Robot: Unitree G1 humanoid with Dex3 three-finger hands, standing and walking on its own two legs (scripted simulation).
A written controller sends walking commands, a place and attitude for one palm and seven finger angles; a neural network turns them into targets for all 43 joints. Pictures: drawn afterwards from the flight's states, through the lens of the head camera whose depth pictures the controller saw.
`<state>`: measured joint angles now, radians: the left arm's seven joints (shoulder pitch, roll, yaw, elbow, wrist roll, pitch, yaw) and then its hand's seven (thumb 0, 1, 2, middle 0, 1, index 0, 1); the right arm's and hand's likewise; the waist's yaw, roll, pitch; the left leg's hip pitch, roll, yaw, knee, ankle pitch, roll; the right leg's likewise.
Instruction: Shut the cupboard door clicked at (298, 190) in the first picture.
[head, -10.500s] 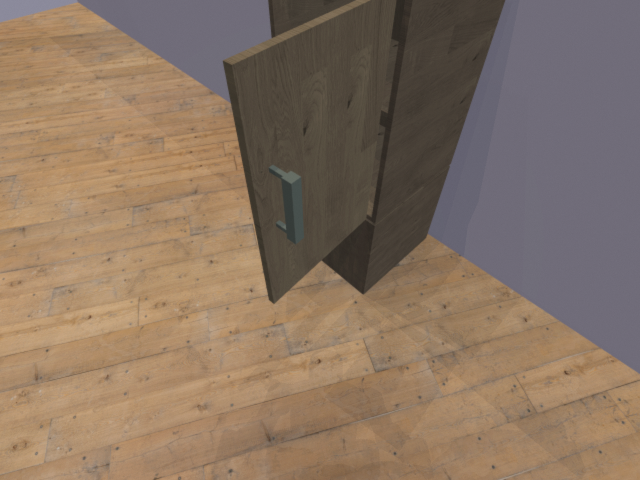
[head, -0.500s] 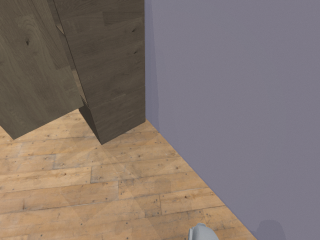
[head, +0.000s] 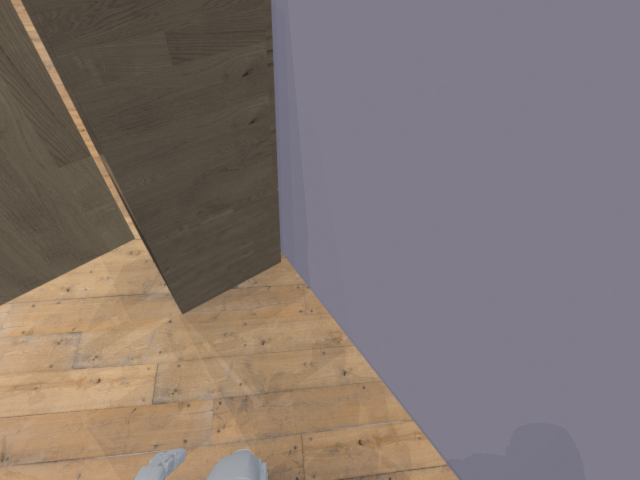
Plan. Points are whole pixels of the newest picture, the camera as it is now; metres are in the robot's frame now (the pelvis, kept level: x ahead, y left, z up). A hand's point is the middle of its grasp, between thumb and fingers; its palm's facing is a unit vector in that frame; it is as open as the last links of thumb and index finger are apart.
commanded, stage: turn to face it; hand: left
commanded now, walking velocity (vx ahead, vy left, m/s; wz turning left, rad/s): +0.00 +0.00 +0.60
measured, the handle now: out of the picture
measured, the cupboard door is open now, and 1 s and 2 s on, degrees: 95 95 95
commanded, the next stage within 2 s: take the last steps up to it in 1.08 s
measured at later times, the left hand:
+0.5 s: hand out of the picture +0.08 +0.23 -0.16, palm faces +0.28 -0.91 -0.30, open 7.4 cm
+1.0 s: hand out of the picture +0.01 +0.20 -0.18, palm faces +0.55 -0.80 -0.24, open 7.4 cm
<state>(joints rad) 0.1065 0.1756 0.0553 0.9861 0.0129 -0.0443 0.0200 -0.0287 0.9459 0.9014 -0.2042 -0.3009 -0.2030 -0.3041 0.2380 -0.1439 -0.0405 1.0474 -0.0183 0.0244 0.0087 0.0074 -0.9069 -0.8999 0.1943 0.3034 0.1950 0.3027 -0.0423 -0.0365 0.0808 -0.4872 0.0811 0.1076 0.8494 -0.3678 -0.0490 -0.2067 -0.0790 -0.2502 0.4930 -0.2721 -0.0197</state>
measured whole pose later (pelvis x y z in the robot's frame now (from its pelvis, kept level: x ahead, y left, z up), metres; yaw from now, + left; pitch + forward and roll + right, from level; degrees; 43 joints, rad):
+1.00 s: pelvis +0.08 -0.01 -0.01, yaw +32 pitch +0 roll +0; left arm 0.18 0.25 0.06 0.96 0.01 0.06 0.01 0.01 0.91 0.90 -0.20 -0.30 -0.20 -0.30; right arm 0.08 -0.22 -0.03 0.91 -0.03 0.03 0.00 0.01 -0.90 -0.90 0.20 0.30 0.20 0.30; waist 0.03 -0.04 0.12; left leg -0.28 -0.01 0.02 0.56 -0.28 0.02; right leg -0.43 -0.09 -0.04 0.99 -0.51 0.07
